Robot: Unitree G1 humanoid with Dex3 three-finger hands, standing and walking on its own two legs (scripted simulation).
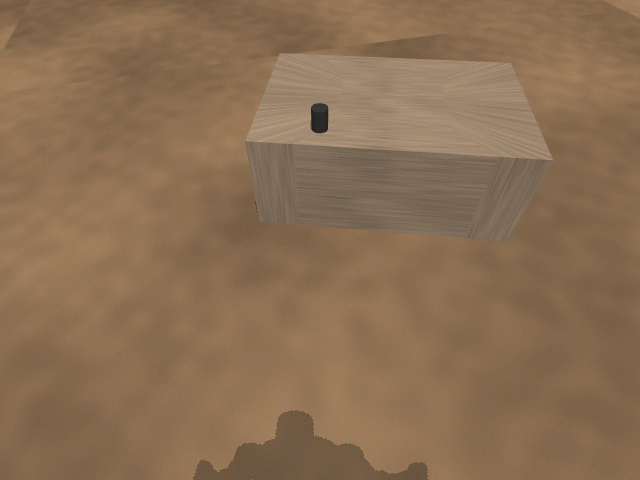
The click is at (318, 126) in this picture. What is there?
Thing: squat round
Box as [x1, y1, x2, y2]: [311, 103, 327, 132]
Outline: 317,103 311,106 311,127 312,130 315,132 323,132 327,129 327,106 322,103
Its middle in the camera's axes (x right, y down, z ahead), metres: +0.01 -0.44 +1.41
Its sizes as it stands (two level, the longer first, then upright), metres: 0.061 0.061 0.084
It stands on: a support 0.42 m high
